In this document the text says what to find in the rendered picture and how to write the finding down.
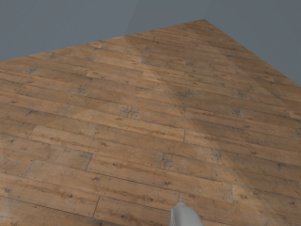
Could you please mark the robot right thigh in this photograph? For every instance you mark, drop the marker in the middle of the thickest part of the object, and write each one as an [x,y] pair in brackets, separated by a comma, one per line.
[182,215]

